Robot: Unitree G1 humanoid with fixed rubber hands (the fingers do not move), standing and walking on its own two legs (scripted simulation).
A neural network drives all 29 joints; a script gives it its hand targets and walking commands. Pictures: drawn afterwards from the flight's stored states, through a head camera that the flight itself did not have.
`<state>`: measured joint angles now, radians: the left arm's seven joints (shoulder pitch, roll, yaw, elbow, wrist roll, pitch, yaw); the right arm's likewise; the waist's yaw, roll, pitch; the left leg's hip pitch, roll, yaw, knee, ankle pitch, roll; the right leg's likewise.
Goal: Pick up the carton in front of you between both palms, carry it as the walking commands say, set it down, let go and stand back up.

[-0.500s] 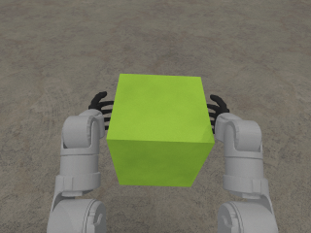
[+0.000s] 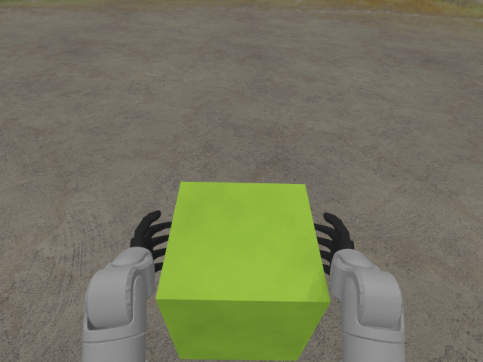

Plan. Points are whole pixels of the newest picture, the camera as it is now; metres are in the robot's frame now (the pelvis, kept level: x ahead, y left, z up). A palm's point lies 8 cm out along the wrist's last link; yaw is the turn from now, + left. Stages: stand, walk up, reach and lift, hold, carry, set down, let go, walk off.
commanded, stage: carry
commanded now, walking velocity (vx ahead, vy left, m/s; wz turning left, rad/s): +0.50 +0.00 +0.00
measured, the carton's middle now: (240, 274) +0.30 +0.00 +0.03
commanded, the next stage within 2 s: none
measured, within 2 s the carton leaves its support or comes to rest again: neither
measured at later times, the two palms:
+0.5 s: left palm (195, 151) +0.56 +0.11 +0.10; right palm (325, 157) +0.56 -0.19 +0.10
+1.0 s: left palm (193, 100) +0.86 +0.16 +0.08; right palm (290, 100) +0.86 -0.14 +0.09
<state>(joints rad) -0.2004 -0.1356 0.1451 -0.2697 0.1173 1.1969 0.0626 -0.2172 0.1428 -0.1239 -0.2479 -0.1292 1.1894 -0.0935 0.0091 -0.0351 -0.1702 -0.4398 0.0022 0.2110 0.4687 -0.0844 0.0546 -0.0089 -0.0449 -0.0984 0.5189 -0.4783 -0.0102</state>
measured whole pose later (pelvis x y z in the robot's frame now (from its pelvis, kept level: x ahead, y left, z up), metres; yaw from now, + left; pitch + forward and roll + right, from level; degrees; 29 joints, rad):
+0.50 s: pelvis +0.29 -0.03 +0.00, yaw +1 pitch +3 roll -1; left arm -0.18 -0.14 0.10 -0.27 0.13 1.23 0.07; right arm -0.18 0.11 -0.12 -0.28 -0.12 1.24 -0.09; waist 0.00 0.05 -0.17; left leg -0.09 0.10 0.12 0.69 -0.47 -0.03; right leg -0.47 -0.06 -0.23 0.54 -0.11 -0.05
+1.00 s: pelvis +0.59 +0.01 +0.01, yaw -1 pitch +4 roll +0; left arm -0.18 -0.13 0.13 -0.31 0.12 1.24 0.07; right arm -0.19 0.14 -0.11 -0.27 -0.13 1.21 -0.09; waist -0.01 -0.04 -0.09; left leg -0.43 0.06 0.24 0.50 -0.14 0.07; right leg -0.27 -0.08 -0.09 0.96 -0.52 0.05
